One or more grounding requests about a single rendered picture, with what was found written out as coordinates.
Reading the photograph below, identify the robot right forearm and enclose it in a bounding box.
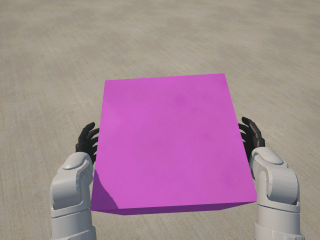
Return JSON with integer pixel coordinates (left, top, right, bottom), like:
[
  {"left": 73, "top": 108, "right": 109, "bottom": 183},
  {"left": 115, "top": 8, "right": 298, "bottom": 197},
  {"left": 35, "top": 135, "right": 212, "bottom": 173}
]
[{"left": 249, "top": 147, "right": 305, "bottom": 240}]

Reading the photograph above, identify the carton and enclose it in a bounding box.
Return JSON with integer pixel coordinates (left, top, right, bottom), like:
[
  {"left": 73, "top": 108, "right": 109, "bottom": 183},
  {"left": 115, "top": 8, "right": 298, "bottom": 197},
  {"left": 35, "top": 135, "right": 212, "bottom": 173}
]
[{"left": 90, "top": 73, "right": 257, "bottom": 216}]

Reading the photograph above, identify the robot left forearm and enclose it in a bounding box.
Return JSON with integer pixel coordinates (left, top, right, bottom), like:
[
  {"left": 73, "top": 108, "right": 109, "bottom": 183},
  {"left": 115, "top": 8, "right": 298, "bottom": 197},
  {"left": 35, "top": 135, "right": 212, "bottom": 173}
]
[{"left": 50, "top": 152, "right": 97, "bottom": 240}]

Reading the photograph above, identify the right robot hand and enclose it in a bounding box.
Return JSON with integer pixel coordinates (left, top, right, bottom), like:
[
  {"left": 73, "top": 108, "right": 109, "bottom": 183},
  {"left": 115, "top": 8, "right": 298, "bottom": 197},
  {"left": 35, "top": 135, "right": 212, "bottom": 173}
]
[{"left": 238, "top": 117, "right": 265, "bottom": 163}]

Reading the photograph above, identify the left robot hand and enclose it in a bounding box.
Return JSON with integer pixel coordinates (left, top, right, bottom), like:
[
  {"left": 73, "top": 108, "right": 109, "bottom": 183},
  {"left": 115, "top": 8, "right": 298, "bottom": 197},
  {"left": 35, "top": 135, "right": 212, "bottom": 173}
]
[{"left": 75, "top": 122, "right": 100, "bottom": 165}]

